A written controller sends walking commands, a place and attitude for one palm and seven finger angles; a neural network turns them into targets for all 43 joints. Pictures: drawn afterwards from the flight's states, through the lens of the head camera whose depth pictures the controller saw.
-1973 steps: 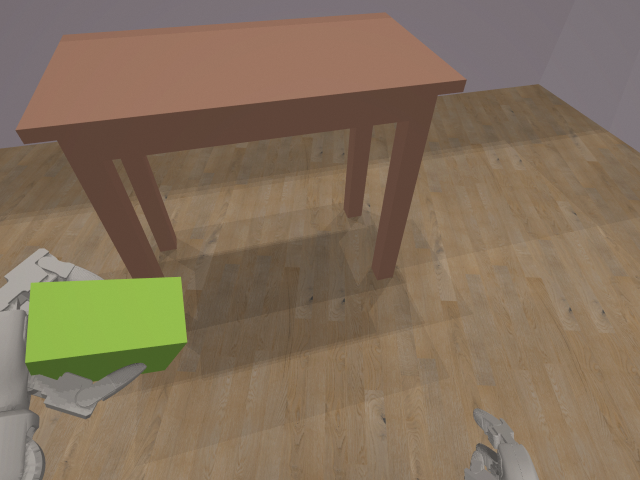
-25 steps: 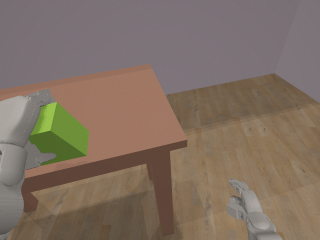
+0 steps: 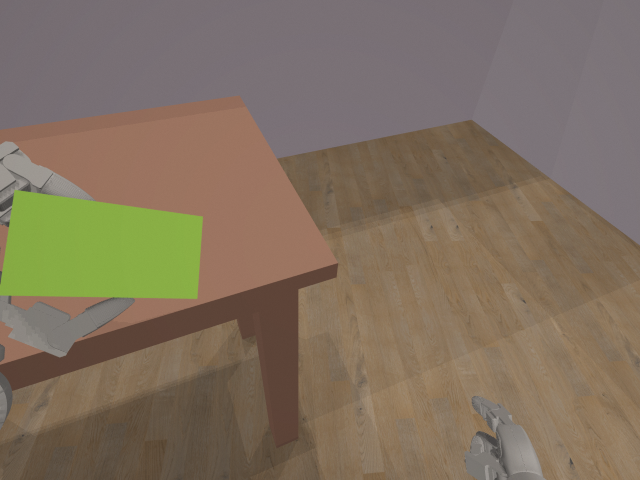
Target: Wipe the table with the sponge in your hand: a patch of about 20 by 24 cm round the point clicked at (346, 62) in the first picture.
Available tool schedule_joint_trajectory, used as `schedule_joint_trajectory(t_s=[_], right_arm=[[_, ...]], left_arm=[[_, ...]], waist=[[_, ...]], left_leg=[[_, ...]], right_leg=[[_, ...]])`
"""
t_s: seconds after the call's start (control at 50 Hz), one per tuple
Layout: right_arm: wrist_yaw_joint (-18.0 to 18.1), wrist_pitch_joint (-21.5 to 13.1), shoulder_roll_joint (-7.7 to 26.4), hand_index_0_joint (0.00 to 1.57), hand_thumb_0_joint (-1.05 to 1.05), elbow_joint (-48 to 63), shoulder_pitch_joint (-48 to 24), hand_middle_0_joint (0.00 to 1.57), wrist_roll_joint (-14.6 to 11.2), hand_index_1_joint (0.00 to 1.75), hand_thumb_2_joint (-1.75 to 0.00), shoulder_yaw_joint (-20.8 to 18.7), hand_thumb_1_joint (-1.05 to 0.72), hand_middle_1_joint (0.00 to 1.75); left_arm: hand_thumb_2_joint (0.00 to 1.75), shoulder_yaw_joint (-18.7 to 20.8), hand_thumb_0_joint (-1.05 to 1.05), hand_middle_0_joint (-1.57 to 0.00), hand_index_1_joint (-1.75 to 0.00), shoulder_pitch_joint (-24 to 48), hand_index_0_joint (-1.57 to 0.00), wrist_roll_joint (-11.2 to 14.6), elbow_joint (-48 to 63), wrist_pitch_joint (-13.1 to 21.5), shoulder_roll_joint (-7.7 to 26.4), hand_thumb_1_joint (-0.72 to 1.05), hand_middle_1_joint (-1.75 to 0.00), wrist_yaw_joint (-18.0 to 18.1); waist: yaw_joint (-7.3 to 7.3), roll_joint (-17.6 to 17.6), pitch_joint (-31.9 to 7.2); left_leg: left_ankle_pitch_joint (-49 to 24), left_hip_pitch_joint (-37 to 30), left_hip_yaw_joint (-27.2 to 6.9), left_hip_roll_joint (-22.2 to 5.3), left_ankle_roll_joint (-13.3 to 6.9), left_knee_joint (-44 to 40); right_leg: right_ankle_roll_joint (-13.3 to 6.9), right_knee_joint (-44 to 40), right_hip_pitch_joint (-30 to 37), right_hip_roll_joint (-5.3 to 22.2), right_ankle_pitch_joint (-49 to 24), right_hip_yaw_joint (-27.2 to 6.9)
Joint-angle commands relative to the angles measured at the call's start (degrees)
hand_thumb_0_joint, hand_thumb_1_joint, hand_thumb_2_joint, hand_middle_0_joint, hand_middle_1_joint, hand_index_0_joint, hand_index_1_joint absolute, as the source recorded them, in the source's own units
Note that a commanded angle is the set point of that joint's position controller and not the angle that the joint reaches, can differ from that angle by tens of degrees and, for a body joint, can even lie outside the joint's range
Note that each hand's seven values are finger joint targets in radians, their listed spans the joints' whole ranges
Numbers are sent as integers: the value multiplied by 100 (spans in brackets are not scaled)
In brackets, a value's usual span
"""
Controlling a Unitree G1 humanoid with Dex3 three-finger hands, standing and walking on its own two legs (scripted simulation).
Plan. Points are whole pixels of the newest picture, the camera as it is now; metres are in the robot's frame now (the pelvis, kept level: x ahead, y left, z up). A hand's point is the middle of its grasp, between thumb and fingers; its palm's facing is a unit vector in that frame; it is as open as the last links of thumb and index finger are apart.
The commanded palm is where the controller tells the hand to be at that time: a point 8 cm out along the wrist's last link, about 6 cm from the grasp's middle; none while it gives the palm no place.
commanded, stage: step back with the hand held close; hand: left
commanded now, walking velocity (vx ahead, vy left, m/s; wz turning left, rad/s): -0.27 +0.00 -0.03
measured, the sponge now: (129, 259) +0.24 +0.18 +0.24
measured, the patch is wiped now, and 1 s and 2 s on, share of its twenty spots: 0.95 0.95 0.95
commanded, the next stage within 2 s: stop stepping back and stand still in 0.92 s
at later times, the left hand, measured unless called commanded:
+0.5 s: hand out of the picture +0.13 +0.26 +0.29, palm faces +0.57 -0.77 -0.28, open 10.2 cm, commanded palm +0.09 +0.29 +0.29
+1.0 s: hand out of the picture +0.01 +0.25 +0.29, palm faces +0.54 -0.82 -0.21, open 10.2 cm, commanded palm -0.04 +0.29 +0.29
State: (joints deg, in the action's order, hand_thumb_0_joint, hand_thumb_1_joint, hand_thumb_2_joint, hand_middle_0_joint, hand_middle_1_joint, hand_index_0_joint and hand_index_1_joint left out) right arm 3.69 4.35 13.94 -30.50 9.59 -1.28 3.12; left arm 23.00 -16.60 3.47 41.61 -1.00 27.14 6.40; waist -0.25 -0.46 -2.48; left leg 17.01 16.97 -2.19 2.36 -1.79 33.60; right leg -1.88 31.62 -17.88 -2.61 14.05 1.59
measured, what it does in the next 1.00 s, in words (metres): walks backwards: left foot, then right foot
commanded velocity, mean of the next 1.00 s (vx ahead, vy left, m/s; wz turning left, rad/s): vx -0.33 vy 0.00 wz -0.05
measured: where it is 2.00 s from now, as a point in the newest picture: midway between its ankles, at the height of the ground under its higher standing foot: outside the picture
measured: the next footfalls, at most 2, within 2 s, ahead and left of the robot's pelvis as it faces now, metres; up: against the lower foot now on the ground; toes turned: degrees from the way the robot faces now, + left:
left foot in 0.72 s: -0.01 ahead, +0.13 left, +0.00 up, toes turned +1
right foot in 0.96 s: -0.17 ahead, -0.11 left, +0.00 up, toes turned +2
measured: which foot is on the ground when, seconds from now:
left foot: down 0.00-0.60, up 0.62-0.70, down 0.72-0.96, up 0.98-1.00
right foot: down 0.00-0.76, up 0.78-0.94, down 0.96-1.00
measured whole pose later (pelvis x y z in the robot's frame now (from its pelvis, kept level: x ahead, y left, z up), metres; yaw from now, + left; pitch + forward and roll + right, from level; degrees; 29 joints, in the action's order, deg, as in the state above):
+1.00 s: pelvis -0.20 +0.01 -0.01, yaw +0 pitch +0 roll -2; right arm 1.8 -2.8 10.0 -35.8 9.8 -0.7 1.3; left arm 26.6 -6.4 3.9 35.9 8.0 22.5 7.9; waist -2.3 1.3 -2.5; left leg 11.2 31.4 -1.9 -2.0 1.2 37.7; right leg -1.6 34.7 -16.4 -3.8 18.0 -0.8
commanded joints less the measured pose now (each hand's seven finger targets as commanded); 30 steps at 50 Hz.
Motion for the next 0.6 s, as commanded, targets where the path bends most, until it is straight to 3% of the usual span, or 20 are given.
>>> schedule_joint_trajectory(t_s=[0.0,0.02,0.06,0.08,0.12,0.14,0.18,0.2,0.22,0.24,0.28,0.32,0.36,0.38,0.44,0.48,0.5,0.52,0.56,0.58], right_arm=[[-40,-258,687,20,0,678,-578,20,74,30,-90,-445,-90,30],[-36,-299,694,20,0,671,-559,20,60,30,-90,-466,-90,30],[-58,-317,721,20,0,570,-513,20,40,30,-90,-509,-90,30],[-58,-317,725,20,0,571,-510,20,5,30,-90,-531,-90,30],[-52,-300,698,20,0,519,-468,20,-61,30,-90,-560,-90,30],[-57,-299,649,20,0,457,-420,20,-67,30,-90,-555,-90,30],[-62,-338,586,20,0,434,-361,20,-95,30,-90,-549,-90,30],[-51,-359,561,20,0,441,-366,20,-102,30,-90,-527,-90,30],[-20,-392,582,20,0,483,-418,20,-92,30,-90,-529,-90,30],[5,-419,549,20,0,476,-430,20,-75,30,-90,-486,-90,30],[56,-472,675,20,0,524,-528,20,-4,30,-90,-472,-90,30],[148,-566,765,20,0,642,-625,20,52,30,-90,-506,-90,30],[137,-671,709,20,0,558,-379,20,112,30,-90,-539,-90,30],[118,-724,685,20,0,509,-296,20,106,30,-90,-576,-90,30],[57,-840,628,20,0,378,-353,20,52,30,-90,-539,-90,30],[21,-851,651,20,0,412,-505,20,25,30,-90,-513,-90,30],[8,-832,656,20,0,432,-562,20,6,30,-90,-520,-90,30],[-11,-794,659,20,0,476,-645,20,-30,30,-90,-546,-90,30],[-54,-679,525,20,0,394,-640,20,-61,30,-90,-499,-90,30],[-72,-623,436,20,0,317,-622,20,-37,30,-90,-463,-90,30]], left_arm=[[130,1224,0,-120,-160,811,-120,42,1070,850,1182,10,-160,267],[130,1233,0,-120,-160,826,-120,54,924,906,1158,10,-160,259],[130,1162,0,-120,-160,865,-120,40,493,967,1033,10,-160,218],[130,1191,0,-120,-160,822,-120,47,356,993,1053,10,-160,212],[130,1161,0,-120,-160,688,-120,69,288,1050,1045,10,-160,220],[130,1132,0,-120,-160,552,-120,74,285,1081,1055,10,-160,232],[130,1201,0,-120,-160,349,-120,120,553,1168,1164,10,-160,262],[130,1246,0,-120,-160,269,-120,129,729,1202,1213,10,-160,278],[130,1446,0,-120,-160,233,-120,123,930,1252,1401,10,-160,318],[130,1375,0,-120,-160,126,-120,138,946,1262,1292,10,-160,330],[130,1446,0,-120,-160,259,-120,107,1059,1320,1287,10,-160,376],[130,1592,0,-120,-160,621,-120,19,1110,1402,1334,10,-160,428],[130,1373,0,-120,-160,1134,-120,-63,730,1400,1044,10,-160,400],[130,1295,0,-120,-160,1368,-120,-76,551,1369,994,10,-160,375],[130,857,0,-120,-160,1615,-120,-17,-99,1249,671,10,-160,239],[130,578,0,-120,-160,1892,-120,-25,-225,1216,539,10,-160,160],[130,518,0,-120,-160,1951,-120,-32,-170,1212,551,10,-160,140],[130,478,0,-120,-160,1989,-120,-49,39,1206,580,10,-160,129],[130,486,0,-120,-160,1715,-120,-38,422,1206,726,10,-160,195],[130,591,0,-120,-160,1536,-120,-27,631,1223,833,10,-160,225]], waist=[[-29,1200,-1130],[-27,1082,-1056],[17,777,-935],[29,473,-918],[112,-68,-1007],[163,-269,-1054],[191,-444,-1107],[183,-438,-1091],[159,-267,-1092],[158,-126,-989],[88,450,-705],[-22,1267,-654],[24,1379,-609],[29,1265,-602],[62,766,-488],[70,571,-283],[68,185,-349],[53,-113,-418],[93,-408,-454],[103,-584,-607]], left_leg=[[-3935,-290,-1136,-1333,-183,-640],[-3893,-255,-1147,-1322,-182,-632],[-3143,213,-1057,-1280,-162,-491],[-2508,468,-987,-1191,-145,-303],[-1425,635,-749,-844,-22,332],[-977,612,-594,-696,32,593],[-155,512,-322,-517,93,977],[66,490,-303,-527,83,999],[0,411,-319,-564,70,846],[-51,445,-442,-669,22,500],[109,842,-1018,-935,-133,-410],[545,1622,-1429,-1282,-310,-1256],[962,2287,-1596,-1511,-447,-1754],[792,2125,-1524,-1519,-452,-1699],[-142,1244,-1338,-1385,-368,-1176],[46,1204,-1138,-1160,-226,-905],[472,1233,-960,-975,-144,-644],[647,1053,-785,-766,-70,-181],[616,611,-440,-457,74,946],[319,320,-245,-375,133,1433]], right_leg=[[149,389,472,325,-74,-291],[143,334,461,323,-128,-279],[98,102,713,427,-456,-430],[33,-30,808,599,-814,-607],[-221,-405,679,1196,-1745,-1211],[-341,-586,552,1482,-1810,-1479],[-472,-797,291,1835,-1616,-1577],[-454,-822,164,1846,-1367,-1457],[-402,-764,14,1768,-1265,-1360],[-310,-681,-86,1602,-892,-1178],[-93,-295,-150,922,-90,-750],[87,507,503,359,13,-325],[195,1414,1042,69,498,-214],[204,1520,915,43,592,-230],[155,621,362,133,549,-333],[39,-27,268,315,-24,-542],[-42,-288,181,496,-115,-793],[-154,-694,-118,776,61,-1172],[-481,-1405,-875,1609,704,-1894],[-607,-1485,-1039,1903,449,-1911]])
